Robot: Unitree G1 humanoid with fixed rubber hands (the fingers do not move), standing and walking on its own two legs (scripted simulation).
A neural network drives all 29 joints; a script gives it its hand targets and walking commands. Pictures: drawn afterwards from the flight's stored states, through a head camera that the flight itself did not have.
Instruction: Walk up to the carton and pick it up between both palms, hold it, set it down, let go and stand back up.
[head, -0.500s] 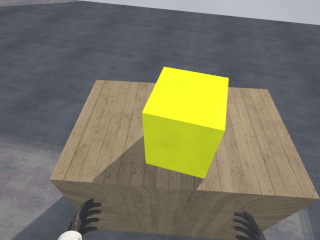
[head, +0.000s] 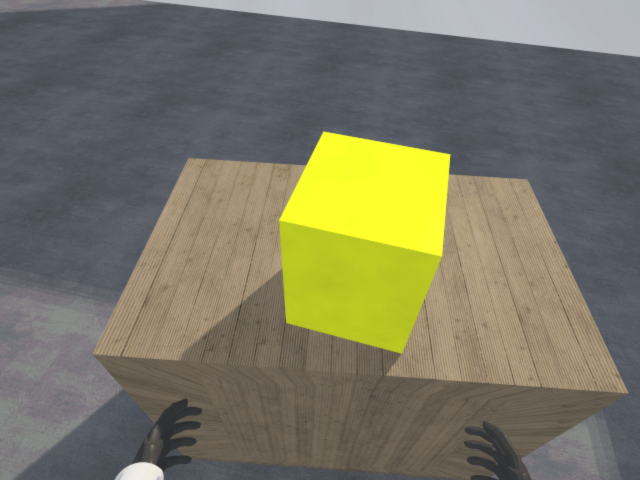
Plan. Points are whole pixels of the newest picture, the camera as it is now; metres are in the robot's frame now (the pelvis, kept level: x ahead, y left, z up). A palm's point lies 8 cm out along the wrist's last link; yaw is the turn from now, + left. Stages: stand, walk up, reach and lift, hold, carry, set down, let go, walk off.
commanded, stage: stand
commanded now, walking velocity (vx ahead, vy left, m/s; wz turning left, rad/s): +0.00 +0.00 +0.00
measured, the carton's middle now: (363, 243) +0.47 -0.04 +0.01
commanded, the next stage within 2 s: none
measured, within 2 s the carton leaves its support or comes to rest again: neither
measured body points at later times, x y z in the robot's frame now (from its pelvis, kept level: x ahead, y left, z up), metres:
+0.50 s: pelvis +0.00 +0.02 +0.00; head +0.00 +0.02 +0.45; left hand +0.03 +0.26 -0.14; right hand +0.01 -0.22 -0.15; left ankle -0.03 +0.13 -0.74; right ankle +0.03 -0.13 -0.74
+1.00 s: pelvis +0.00 +0.03 +0.00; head +0.00 +0.04 +0.45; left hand -0.03 +0.24 -0.16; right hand -0.03 -0.18 -0.16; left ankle -0.03 +0.13 -0.74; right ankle +0.03 -0.13 -0.74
